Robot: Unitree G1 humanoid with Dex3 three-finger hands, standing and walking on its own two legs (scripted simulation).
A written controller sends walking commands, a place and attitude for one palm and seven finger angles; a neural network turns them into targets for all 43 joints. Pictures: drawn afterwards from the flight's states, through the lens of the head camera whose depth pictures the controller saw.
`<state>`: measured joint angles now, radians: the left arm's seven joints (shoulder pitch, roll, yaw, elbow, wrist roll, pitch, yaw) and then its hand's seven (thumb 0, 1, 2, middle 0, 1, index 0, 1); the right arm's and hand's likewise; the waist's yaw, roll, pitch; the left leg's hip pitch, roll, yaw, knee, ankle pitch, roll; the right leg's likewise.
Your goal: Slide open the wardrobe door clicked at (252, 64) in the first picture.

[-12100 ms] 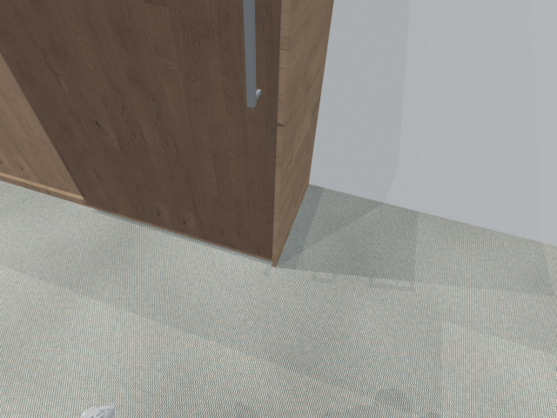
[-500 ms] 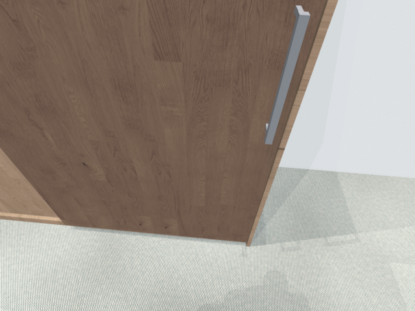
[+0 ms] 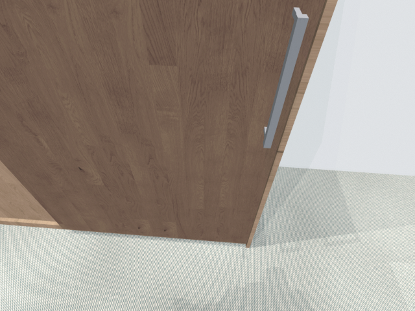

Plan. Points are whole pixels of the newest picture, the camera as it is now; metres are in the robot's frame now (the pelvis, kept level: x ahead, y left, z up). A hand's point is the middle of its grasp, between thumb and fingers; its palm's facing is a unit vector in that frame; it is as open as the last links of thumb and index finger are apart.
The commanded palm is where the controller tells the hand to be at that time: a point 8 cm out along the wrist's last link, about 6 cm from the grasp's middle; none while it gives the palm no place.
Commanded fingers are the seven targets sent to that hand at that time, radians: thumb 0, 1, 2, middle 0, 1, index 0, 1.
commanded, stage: look again from close up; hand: right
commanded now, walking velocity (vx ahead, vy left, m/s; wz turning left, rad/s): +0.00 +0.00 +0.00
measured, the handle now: (279, 89) +0.53 -0.12 +0.17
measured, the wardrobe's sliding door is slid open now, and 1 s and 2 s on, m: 0.00 0.00 0.00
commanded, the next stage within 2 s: raise the hand with hooked fingers in 1.16 s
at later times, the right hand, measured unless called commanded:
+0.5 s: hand out of the picture +0.07 -0.23 -0.16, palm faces -0.02 +0.95 -0.32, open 7.3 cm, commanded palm none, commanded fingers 0.00 -0.90 -0.90 0.20 0.30 0.20 0.30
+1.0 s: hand out of the picture +0.07 -0.23 -0.16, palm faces -0.02 +0.95 -0.31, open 7.3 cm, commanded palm none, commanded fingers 0.00 -0.90 -0.90 0.20 0.30 0.20 0.30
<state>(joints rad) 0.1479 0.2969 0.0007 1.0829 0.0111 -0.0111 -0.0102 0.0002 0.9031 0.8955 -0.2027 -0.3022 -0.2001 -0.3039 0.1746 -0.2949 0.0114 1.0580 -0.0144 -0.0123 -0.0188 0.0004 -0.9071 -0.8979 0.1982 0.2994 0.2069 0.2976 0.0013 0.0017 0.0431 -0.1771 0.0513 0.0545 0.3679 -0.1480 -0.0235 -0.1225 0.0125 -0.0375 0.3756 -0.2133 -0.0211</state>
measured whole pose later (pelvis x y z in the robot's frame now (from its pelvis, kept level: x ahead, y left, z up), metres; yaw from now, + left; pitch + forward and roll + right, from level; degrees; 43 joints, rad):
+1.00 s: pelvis +0.02 +0.00 +0.00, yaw +0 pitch -2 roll +0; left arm 0.16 0.31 -0.01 1.12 0.01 -0.01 -0.01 0.00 0.90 0.90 -0.20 -0.30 -0.20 -0.30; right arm 0.17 -0.30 0.01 1.09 -0.01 -0.01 -0.01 0.00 -0.91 -0.90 0.20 0.30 0.21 0.30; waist 0.00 0.00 0.04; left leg -0.14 0.04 0.06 0.32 -0.15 -0.02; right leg -0.08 0.01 -0.04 0.32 -0.21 -0.01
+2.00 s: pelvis +0.01 +0.02 -0.05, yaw -1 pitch +7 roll +2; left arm 0.24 0.23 -0.03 0.57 -0.04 -0.30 0.08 0.01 0.90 0.90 -0.20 -0.30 -0.20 -0.30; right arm 0.33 -0.37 -0.40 0.01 0.42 -0.23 0.44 0.00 -0.24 -0.61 0.25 0.73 0.25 0.73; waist -0.02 -0.03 -0.08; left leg -0.58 0.03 0.10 0.83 -0.38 0.01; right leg -0.56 -0.04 0.02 0.89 -0.46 0.01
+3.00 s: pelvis +0.03 +0.01 -0.01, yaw -1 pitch -1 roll +1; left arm 0.22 0.27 -0.08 0.60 -0.09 -0.22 0.10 0.01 0.90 0.90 -0.20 -0.30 -0.20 -0.30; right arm -0.17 -0.51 -0.51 0.10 0.36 0.25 0.44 -0.02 0.50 -0.30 0.30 1.20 0.31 1.20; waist -0.05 -0.06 -0.05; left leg -0.22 0.04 0.08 0.48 -0.25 -0.02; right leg -0.18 0.00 -0.01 0.51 -0.31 -0.01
